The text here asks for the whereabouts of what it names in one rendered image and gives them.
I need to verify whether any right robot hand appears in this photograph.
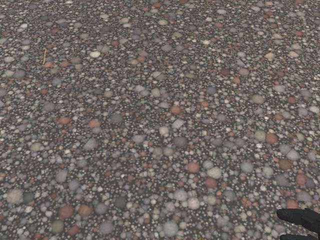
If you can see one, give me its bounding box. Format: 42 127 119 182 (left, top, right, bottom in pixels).
276 208 320 240

